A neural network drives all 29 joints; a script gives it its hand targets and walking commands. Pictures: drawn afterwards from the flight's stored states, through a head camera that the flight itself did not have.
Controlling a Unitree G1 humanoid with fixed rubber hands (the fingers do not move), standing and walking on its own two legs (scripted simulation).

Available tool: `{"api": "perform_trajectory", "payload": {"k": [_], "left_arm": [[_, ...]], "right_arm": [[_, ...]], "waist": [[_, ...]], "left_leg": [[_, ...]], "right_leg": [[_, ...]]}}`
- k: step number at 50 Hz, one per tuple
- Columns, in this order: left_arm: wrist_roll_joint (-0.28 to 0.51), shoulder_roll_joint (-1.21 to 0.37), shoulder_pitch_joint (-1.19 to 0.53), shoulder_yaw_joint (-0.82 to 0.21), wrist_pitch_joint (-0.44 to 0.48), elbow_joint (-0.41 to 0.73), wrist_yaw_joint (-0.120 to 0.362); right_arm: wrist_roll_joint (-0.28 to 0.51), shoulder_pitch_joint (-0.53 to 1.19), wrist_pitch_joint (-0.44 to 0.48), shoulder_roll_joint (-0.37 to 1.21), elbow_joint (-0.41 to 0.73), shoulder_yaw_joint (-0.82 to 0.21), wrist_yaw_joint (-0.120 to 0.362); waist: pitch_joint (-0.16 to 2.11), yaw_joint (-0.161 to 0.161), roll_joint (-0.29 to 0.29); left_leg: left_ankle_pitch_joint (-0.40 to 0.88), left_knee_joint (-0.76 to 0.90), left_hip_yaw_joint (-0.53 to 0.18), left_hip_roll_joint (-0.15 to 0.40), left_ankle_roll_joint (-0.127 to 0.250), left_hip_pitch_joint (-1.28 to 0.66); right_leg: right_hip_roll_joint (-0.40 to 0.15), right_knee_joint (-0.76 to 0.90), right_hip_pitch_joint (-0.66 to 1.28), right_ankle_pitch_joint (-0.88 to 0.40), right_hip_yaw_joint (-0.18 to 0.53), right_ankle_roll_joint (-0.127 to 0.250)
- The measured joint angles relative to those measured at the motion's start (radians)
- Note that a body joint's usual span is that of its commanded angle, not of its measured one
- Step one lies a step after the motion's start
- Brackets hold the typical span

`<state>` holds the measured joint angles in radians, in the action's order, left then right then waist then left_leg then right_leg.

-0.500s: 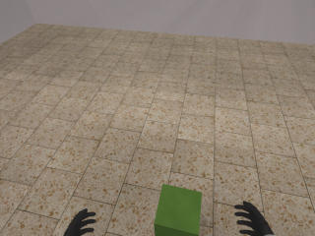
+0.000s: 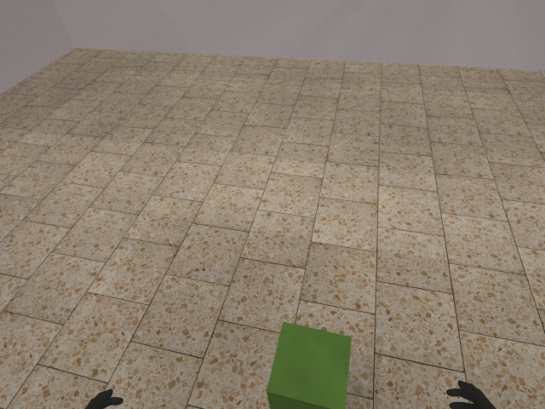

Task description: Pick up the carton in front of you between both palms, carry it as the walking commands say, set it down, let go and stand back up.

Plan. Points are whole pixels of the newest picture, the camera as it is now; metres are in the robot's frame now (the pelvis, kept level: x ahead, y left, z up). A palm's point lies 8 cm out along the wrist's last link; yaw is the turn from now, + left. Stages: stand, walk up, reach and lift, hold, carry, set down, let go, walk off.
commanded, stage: stand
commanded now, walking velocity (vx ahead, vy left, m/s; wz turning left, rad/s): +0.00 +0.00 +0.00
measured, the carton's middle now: (309, 376) +0.38 -0.06 -0.65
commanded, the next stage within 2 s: none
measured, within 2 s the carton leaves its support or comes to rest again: neither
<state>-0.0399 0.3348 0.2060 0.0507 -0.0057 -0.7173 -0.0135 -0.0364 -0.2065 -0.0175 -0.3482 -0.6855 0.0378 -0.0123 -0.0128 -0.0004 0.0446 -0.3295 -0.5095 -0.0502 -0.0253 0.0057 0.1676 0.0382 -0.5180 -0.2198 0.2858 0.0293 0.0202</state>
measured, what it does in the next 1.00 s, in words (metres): stands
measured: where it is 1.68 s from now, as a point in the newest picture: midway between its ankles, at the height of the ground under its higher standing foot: outside the picture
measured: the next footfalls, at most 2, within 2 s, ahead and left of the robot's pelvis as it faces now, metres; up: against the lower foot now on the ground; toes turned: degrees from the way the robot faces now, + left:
none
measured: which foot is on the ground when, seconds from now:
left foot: down 0.00-1.00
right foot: down 0.00-1.00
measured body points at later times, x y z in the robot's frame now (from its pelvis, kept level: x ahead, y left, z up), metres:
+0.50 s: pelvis +0.00 -0.01 +0.01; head +0.00 -0.03 +0.46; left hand +0.12 +0.29 -0.09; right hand +0.13 -0.31 -0.11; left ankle -0.04 +0.12 -0.74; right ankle -0.01 -0.11 -0.74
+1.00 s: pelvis -0.01 -0.01 +0.01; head -0.02 -0.02 +0.46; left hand +0.09 +0.30 -0.09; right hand +0.09 -0.32 -0.11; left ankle -0.04 +0.12 -0.74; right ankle -0.01 -0.11 -0.74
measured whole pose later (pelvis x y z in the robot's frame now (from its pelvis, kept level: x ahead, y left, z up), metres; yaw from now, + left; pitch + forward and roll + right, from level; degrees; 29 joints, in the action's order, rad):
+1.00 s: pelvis -0.01 -0.01 +0.01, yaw +1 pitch -3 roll +0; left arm -0.02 0.37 0.13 0.02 0.01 -1.00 -0.01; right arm -0.02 -0.17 0.01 -0.39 -0.96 -0.01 -0.02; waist -0.02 -0.01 0.03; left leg -0.24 -0.36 -0.07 -0.01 -0.01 0.08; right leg 0.04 -0.36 -0.12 0.20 0.01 0.04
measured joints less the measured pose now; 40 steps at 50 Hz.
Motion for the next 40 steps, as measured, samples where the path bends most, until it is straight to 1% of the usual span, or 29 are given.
{"api": "perform_trajectory", "payload": {"k": [17,40], "left_arm": [[0.014,-0.003,-0.055,-0.024,0.008,-0.125,-0.008],[0.021,0.025,-0.073,-0.027,0.013,-0.247,0.001]], "right_arm": [[0.008,0.035,0.017,-0.016,-0.123,-0.030,-0.016],[0.011,0.034,0.026,-0.034,-0.245,-0.041,-0.011]], "waist": [[0.000,-0.002,-0.010],[-0.006,-0.007,-0.011]], "left_leg": [[0.026,0.071,-0.015,0.014,-0.015,-0.057],[0.081,0.138,-0.017,0.019,-0.019,-0.087]], "right_leg": [[0.007,0.066,0.059,-0.020,-0.017,0.015],[0.007,0.138,0.092,-0.076,-0.019,0.017]]}}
